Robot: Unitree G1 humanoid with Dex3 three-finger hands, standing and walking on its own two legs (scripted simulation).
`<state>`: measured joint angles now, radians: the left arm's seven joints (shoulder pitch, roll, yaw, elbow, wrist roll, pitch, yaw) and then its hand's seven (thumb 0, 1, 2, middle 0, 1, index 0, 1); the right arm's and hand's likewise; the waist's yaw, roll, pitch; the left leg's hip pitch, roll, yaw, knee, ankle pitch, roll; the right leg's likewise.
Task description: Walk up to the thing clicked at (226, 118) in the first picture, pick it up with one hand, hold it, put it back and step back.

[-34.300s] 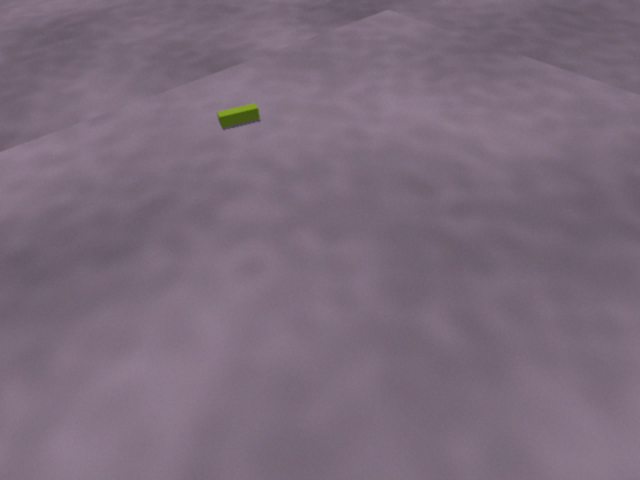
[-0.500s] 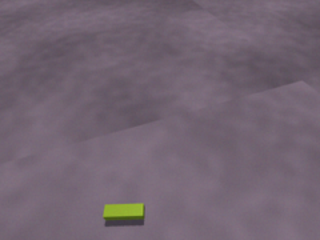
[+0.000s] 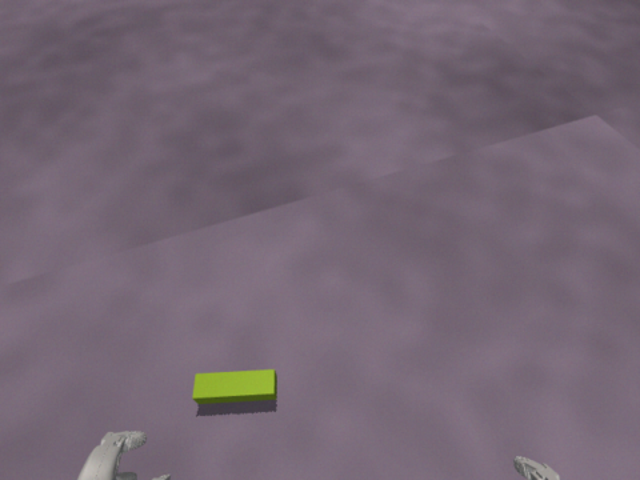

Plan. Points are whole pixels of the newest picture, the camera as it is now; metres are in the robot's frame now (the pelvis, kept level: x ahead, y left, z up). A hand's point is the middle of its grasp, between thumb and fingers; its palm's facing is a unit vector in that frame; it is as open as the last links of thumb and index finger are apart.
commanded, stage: rise first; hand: left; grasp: from above
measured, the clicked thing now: (236, 386) +0.45 +0.26 -0.73
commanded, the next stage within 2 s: none
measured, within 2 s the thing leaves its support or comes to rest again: neither
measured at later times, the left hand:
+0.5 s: hand out of the picture +0.13 +0.27 -0.20, palm faces -0.15 -0.88 -0.46, open 14.1 cm
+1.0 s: hand (167, 465) +0.21 +0.30 -0.36, palm faces -0.42 -0.57 -0.71, open 14.2 cm
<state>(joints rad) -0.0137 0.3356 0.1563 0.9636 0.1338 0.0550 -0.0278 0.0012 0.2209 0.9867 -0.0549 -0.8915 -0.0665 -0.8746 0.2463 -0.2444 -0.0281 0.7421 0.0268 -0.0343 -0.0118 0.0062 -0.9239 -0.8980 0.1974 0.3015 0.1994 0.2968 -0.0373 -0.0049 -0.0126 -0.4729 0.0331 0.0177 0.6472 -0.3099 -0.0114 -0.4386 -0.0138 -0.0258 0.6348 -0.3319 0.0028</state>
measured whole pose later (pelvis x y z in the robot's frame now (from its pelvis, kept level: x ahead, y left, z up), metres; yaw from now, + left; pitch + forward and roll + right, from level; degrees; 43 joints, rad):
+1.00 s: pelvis -0.05 +0.01 -0.22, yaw -1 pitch +32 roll -3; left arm -0.13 0.48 0.16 0.68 0.61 -0.07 0.04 -0.01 -0.57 1.00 -0.09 -1.05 -0.08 -1.06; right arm 0.08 -0.29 -0.06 0.62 -0.01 -0.20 0.04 0.01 -0.91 -0.90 0.20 0.30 0.20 0.30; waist -0.03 0.01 -0.18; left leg -1.64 0.04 -0.03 1.74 -0.67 0.00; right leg -1.58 -0.02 -0.03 1.73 -0.70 0.01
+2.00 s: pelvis -0.09 +0.01 -0.42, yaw -8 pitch +33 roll -8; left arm -0.85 0.85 0.19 1.35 1.31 -0.39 0.32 0.00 -0.53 1.00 -0.08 -1.01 -0.07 -1.00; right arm 0.08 -0.27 0.01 0.76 -0.16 0.01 0.13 0.00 -0.91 -0.90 0.20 0.30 0.20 0.30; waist -0.15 -0.03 -0.04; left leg -2.30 0.05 -0.14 2.39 -0.67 0.01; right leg -2.20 0.01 -0.10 2.32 -0.70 0.02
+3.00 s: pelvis -0.09 +0.01 -0.44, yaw -10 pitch +33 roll -10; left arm -0.92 0.90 0.19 1.42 1.31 -0.34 0.36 0.00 -0.54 1.01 -0.08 -1.06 -0.08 -1.05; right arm 0.09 -0.27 0.08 0.75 -0.18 -0.01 0.15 0.00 -0.92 -0.90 0.20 0.30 0.20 0.30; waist -0.20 -0.04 0.00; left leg -2.36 0.04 -0.17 2.46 -0.70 0.01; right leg -2.24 0.02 -0.12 2.37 -0.72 0.03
